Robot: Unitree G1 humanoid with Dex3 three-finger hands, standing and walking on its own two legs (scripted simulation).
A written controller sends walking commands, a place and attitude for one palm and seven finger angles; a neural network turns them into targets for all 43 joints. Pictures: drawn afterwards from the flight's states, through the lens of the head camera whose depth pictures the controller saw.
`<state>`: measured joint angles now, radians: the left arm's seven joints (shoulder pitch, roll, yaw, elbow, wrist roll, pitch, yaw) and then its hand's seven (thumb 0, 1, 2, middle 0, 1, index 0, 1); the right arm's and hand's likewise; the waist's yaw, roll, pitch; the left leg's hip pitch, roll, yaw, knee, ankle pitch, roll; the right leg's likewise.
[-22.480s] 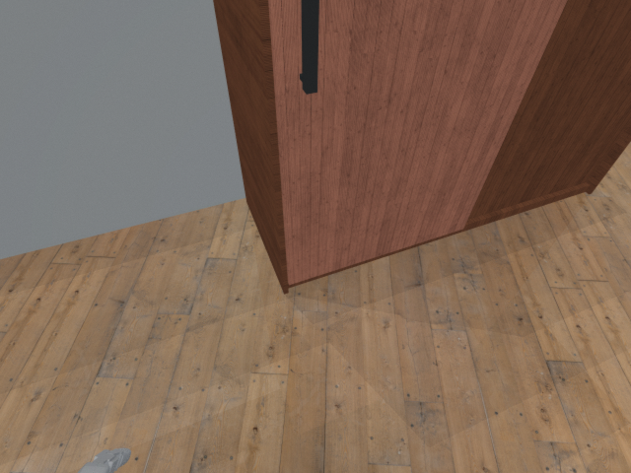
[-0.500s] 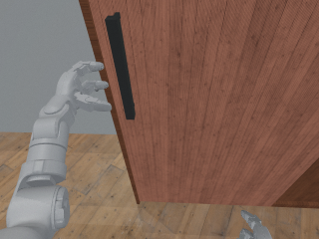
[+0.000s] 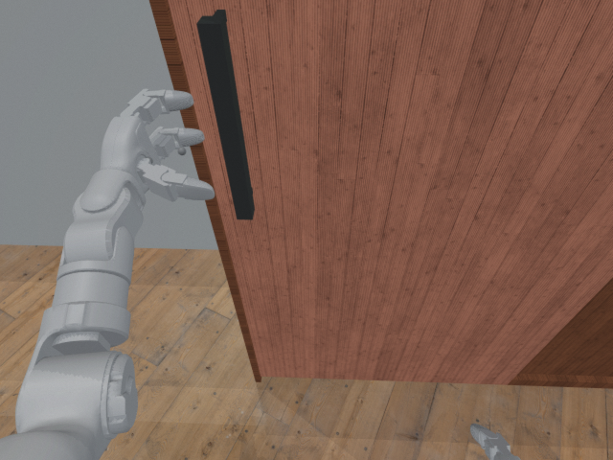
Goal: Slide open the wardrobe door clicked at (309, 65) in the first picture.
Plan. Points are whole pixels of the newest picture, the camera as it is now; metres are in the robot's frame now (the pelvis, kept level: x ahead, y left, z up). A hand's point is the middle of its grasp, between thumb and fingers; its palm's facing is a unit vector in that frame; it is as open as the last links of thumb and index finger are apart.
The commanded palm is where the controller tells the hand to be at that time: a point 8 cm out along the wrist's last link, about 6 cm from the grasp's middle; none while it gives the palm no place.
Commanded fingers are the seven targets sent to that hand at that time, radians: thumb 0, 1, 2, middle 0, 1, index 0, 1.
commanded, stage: move the hooked fingers beside the handle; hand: left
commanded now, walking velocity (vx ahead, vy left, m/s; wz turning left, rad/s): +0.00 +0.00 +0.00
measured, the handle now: (234, 129) +0.49 +0.12 +0.20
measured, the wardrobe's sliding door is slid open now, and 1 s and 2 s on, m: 0.00 0.00 0.00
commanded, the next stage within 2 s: feel for the door with the fingertips in 1.18 s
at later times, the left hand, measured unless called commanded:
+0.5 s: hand (181, 146) +0.44 +0.18 +0.21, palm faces +0.02 -1.00 +0.00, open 14.0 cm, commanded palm +0.40 +0.23 +0.21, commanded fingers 0.00 -0.50 0.30 -0.30 -1.20 -0.30 -1.20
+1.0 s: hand (179, 153) +0.43 +0.18 +0.21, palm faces +0.00 -1.00 +0.01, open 14.0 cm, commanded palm +0.41 +0.23 +0.21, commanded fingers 0.00 -0.50 0.30 -0.30 -1.20 -0.30 -1.20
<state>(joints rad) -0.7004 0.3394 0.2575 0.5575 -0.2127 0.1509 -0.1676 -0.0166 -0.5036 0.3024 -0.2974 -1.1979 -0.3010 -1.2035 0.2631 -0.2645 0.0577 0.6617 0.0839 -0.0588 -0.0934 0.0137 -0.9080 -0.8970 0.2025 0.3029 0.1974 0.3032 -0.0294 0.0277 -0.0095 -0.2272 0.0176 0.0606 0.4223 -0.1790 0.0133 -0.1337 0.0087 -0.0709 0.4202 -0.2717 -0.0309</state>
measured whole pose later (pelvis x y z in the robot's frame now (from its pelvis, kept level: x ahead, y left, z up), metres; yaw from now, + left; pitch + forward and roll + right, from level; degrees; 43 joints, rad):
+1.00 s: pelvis +0.01 +0.00 +0.00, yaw +0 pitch +0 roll +0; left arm -0.68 0.35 0.26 0.55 -0.22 0.21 -0.20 -0.02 -0.50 0.30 -0.30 -1.20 -0.30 -1.20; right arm 0.24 -0.27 0.05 0.63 0.09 -0.02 -0.09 0.01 -0.91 -0.90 0.20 0.30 0.20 0.30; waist -0.01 0.04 -0.03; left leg -0.23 0.01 0.06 0.43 -0.20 0.01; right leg -0.13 0.01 -0.07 0.42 -0.29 -0.03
